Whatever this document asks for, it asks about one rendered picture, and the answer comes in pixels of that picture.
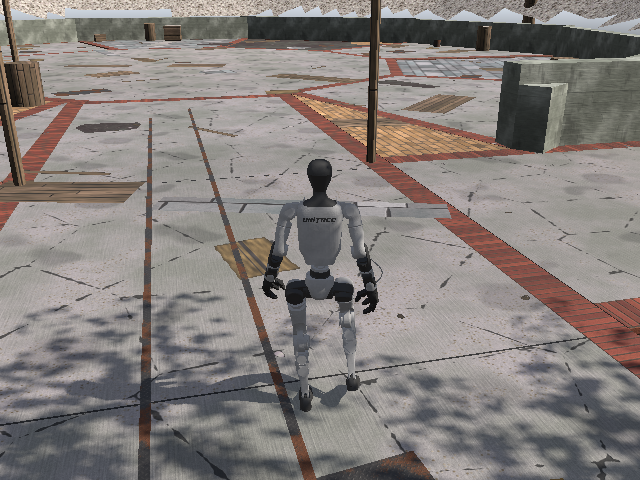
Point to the right robot hand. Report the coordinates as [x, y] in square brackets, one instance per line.
[372, 299]

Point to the robot left upper arm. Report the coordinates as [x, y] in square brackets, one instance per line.
[287, 213]

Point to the robot right upper arm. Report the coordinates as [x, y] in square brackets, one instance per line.
[351, 212]

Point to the robot right forearm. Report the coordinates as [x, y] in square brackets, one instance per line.
[366, 271]

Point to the right robot thigh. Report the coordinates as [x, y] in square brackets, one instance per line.
[343, 290]

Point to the left robot hand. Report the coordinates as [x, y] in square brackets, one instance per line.
[266, 287]

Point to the humanoid robot torso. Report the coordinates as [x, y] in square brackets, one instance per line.
[319, 236]

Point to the robot left forearm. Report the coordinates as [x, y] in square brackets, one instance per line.
[273, 265]

